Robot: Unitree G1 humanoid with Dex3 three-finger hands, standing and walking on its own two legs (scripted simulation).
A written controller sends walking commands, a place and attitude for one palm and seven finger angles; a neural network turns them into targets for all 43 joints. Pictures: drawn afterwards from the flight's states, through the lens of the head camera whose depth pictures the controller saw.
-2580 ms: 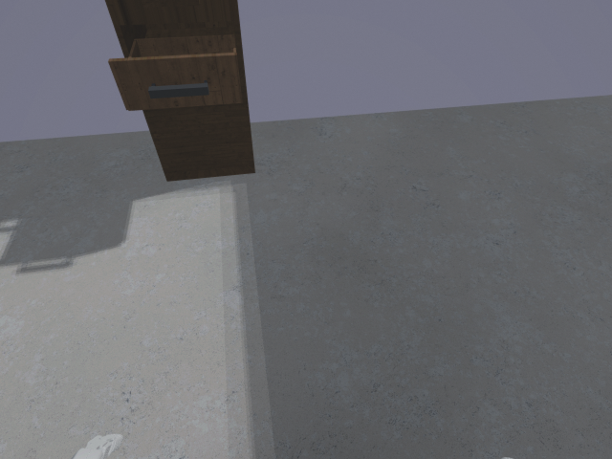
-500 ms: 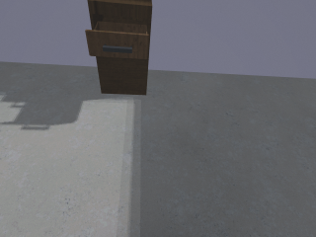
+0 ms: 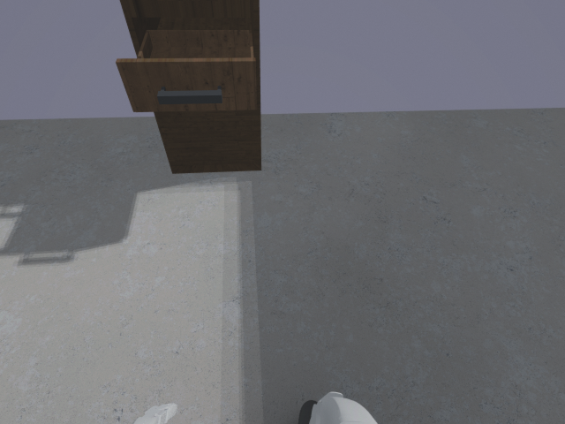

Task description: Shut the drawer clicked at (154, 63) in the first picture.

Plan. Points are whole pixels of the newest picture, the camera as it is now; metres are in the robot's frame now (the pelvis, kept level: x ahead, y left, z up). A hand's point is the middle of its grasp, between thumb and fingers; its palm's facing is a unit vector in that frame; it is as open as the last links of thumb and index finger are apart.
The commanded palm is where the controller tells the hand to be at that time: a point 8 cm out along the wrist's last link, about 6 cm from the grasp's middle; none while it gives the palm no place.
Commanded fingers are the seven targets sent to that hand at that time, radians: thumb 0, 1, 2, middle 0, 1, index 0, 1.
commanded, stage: walk to a spot facing it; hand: left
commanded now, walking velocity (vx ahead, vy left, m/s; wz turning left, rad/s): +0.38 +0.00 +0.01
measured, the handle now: (191, 93) +0.99 +0.26 -0.12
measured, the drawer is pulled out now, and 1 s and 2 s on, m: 0.28 0.28 0.28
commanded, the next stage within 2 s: take the last steps up to it in 0.48 s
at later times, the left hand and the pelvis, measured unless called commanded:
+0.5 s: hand (171, 422) +0.16 +0.17 -0.16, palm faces +0.20 -0.97 -0.17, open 7.4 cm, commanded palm none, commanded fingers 0.00 0.90 0.90 -0.20 -0.30 -0.20 -0.30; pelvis +0.26 +0.02 +0.00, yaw +4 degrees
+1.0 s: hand (186, 227) +0.52 +0.21 -0.14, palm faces +0.05 -0.97 -0.25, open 7.3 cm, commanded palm none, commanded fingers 0.00 0.90 0.90 -0.20 -0.30 -0.20 -0.30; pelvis +0.44 +0.01 +0.01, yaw +2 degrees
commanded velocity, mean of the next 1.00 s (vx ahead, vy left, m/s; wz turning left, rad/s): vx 0.31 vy -0.01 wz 0.05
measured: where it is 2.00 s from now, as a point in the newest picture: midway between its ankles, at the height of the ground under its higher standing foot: (266, 284)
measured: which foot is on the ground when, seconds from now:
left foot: down 0.00-0.06, up 0.08-0.50, down 0.52-1.00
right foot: up 0.00-0.02, down 0.04-0.52, up 0.54-0.96, down 0.98-1.00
